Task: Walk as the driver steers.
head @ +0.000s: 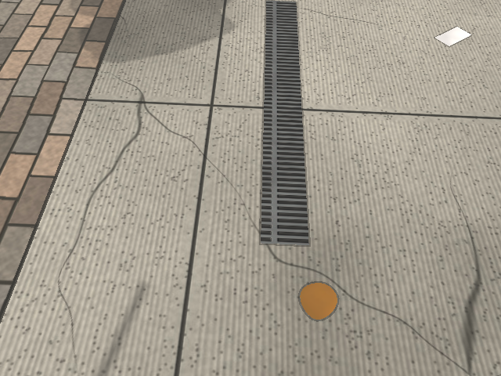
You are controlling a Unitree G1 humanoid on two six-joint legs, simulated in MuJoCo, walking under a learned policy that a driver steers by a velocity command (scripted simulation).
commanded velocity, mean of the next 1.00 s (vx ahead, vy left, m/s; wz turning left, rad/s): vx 0.49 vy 0.00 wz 0.00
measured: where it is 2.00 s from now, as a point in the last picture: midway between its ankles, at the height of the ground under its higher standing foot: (257, 289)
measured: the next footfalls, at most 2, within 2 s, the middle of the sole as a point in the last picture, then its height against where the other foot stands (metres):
right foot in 0.38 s outside the picture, level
left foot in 0.94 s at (215, 291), level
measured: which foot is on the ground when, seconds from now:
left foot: down 0.00-0.40, up 0.42-0.92, down 0.94-1.00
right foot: up 0.00-0.36, down 0.38-0.96, up 0.98-1.00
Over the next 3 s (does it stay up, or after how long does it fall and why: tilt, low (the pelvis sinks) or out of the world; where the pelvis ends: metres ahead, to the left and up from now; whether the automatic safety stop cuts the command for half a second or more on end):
stays up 0.81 0.04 -0.01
